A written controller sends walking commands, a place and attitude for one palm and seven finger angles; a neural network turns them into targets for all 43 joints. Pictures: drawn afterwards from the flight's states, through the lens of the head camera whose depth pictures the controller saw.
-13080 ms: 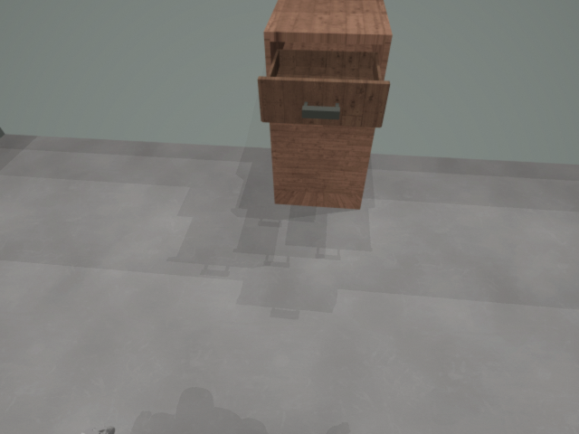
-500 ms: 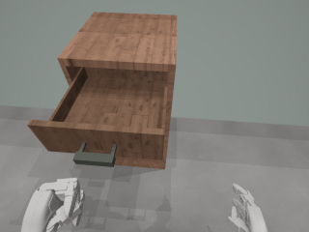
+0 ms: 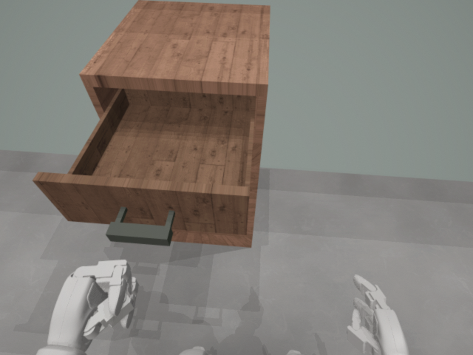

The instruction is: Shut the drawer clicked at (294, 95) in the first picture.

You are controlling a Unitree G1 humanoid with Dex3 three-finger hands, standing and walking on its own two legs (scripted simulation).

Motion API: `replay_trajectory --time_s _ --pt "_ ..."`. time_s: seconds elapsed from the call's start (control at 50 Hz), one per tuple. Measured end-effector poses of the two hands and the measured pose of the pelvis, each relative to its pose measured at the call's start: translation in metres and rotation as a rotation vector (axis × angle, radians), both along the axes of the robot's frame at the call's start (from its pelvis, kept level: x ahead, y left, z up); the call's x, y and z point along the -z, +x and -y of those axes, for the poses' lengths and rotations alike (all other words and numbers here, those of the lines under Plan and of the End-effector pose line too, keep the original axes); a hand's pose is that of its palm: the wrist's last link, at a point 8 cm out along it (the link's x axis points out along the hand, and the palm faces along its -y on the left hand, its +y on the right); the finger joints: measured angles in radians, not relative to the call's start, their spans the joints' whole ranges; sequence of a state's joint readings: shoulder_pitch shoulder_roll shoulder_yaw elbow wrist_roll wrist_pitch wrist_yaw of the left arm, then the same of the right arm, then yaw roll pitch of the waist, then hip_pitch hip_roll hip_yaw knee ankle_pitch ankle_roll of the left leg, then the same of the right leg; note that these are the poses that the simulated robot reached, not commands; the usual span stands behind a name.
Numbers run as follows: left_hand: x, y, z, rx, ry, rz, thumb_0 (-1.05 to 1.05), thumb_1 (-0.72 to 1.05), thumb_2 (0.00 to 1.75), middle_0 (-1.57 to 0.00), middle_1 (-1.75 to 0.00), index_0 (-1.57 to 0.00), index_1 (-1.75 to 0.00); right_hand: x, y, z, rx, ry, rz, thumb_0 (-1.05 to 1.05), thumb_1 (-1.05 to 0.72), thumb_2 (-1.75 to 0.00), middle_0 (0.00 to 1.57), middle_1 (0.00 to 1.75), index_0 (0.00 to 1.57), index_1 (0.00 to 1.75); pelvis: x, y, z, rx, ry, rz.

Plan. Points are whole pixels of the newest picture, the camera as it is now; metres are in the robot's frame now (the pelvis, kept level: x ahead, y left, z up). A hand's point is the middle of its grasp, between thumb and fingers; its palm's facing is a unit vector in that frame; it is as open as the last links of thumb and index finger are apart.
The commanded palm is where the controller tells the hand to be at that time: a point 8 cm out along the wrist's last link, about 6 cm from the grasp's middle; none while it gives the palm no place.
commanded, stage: bring the fist close to the handle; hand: left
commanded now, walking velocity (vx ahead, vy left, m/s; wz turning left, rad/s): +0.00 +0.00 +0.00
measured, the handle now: (143, 223) +0.34 +0.20 +0.01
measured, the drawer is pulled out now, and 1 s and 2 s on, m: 0.28 0.28 0.22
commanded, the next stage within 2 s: push the drawer shut in 1.06 s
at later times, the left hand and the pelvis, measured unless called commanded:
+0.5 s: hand (151, 285) +0.22 +0.15 +0.02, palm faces -0.05 -1.00 -0.05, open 3.3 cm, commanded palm +0.21 +0.21 +0.02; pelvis -0.01 +0.00 -0.03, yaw -1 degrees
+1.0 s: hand (151, 279) +0.24 +0.16 +0.00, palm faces -0.05 -1.00 -0.05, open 3.3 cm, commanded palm +0.22 +0.22 +0.01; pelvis -0.01 +0.00 -0.04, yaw -1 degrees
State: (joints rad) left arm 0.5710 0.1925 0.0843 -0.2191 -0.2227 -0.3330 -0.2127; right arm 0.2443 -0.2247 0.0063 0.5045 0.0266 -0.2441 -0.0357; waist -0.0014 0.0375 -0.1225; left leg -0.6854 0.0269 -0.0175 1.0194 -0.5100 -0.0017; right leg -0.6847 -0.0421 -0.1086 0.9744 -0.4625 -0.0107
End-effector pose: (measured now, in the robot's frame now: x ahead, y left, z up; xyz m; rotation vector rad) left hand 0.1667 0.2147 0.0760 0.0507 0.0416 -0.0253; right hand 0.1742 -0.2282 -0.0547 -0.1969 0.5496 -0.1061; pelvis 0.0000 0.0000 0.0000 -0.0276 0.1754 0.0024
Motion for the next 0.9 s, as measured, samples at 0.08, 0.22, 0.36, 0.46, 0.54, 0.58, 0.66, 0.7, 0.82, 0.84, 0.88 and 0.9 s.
replay_trajectory --time_s 0.08,0.22,0.36,0.46,0.54,0.58,0.66,0.7,0.82,0.84,0.88,0.9 --pt "0.007 0.006 0.003 0.003 -0.001 -0.002 0.02 0.90 0.90 -1.40 -1.60 -1.40 -1.60 0.007 -0.006 0.002 0.015 0.001 -0.028 0.01 -0.91 -0.90 0.20 0.30 0.20 0.30 0.003 -0.001 0.000 0.005 0.003 -0.014" --pt "0.022 0.012 0.003 0.001 0.006 -0.009 0.02 0.90 0.90 -1.40 -1.60 -1.40 -1.60 0.020 -0.014 0.005 0.022 -0.007 -0.073 0.01 -0.91 -0.90 0.20 0.30 0.20 0.30 0.011 -0.004 0.001 0.008 0.004 -0.042" --pt "0.036 0.025 0.006 0.013 0.004 0.008 0.02 0.90 0.90 -1.40 -1.60 -1.40 -1.60 0.034 -0.019 0.008 0.024 -0.017 -0.106 0.01 -0.91 -0.90 0.20 0.30 0.20 0.30 0.021 -0.007 0.001 0.010 0.003 -0.076" --pt "0.046 0.036 0.008 0.022 0.004 0.004 0.02 0.90 0.90 -1.40 -1.60 -1.40 -1.60 0.041 -0.021 0.010 0.025 -0.020 -0.123 0.01 -0.91 -0.90 0.20 0.30 0.20 0.30 0.026 -0.009 0.002 0.012 0.004 -0.095" --pt "0.054 0.043 0.009 0.023 0.005 0.004 0.02 0.90 0.90 -1.40 -1.60 -1.40 -1.60 0.047 -0.023 0.012 0.024 -0.023 -0.137 0.01 -0.91 -0.90 0.20 0.30 0.20 0.30 0.030 -0.010 0.002 0.013 0.005 -0.109" --pt "0.058 0.047 0.008 0.023 0.005 0.006 0.02 0.90 0.90 -1.40 -1.60 -1.40 -1.60 0.050 -0.023 0.012 0.022 -0.025 -0.145 0.01 -0.91 -0.90 0.20 0.30 0.20 0.30 0.033 -0.011 0.003 0.014 0.006 -0.117" --pt "0.068 0.056 0.006 0.023 0.004 0.006 0.02 0.90 0.90 -1.40 -1.60 -1.40 -1.60 0.056 -0.025 0.014 0.021 -0.032 -0.167 0.01 -0.91 -0.90 0.20 0.30 0.20 0.30 0.038 -0.012 0.004 0.015 0.005 -0.133" --pt "0.073 0.060 0.004 0.023 0.003 0.006 0.02 0.90 0.90 -1.40 -1.60 -1.40 -1.60 0.060 -0.026 0.015 0.022 -0.035 -0.178 0.01 -0.91 -0.90 0.20 0.30 0.20 0.30 0.040 -0.013 0.004 0.015 0.004 -0.140" --pt "0.070 0.061 0.002 0.028 -0.004 0.008 0.02 0.90 0.90 -1.40 -1.60 -1.39 -1.60 0.062 -0.029 0.015 0.038 -0.028 -0.198 0.01 -0.91 -0.90 0.20 0.30 0.20 0.30 0.040 -0.012 0.002 0.017 0.003 -0.144" --pt "0.069 0.061 0.002 0.028 -0.003 0.008 0.02 0.90 0.90 -1.40 -1.60 -1.39 -1.60 0.061 -0.029 0.015 0.040 -0.027 -0.200 0.01 -0.91 -0.90 0.20 0.30 0.20 0.30 0.039 -0.011 0.002 0.017 0.002 -0.145" --pt "0.069 0.059 0.001 0.027 -0.002 0.005 0.02 0.90 0.90 -1.40 -1.60 -1.39 -1.60 0.061 -0.029 0.014 0.041 -0.025 -0.201 0.01 -0.91 -0.90 0.20 0.30 0.20 0.30 0.039 -0.011 0.001 0.017 0.002 -0.145" --pt "0.069 0.059 0.001 0.026 -0.002 0.003 0.02 0.90 0.90 -1.40 -1.60 -1.40 -1.60 0.060 -0.029 0.013 0.040 -0.025 -0.201 0.01 -0.91 -0.90 0.20 0.30 0.20 0.30 0.038 -0.011 0.001 0.016 0.002 -0.146"
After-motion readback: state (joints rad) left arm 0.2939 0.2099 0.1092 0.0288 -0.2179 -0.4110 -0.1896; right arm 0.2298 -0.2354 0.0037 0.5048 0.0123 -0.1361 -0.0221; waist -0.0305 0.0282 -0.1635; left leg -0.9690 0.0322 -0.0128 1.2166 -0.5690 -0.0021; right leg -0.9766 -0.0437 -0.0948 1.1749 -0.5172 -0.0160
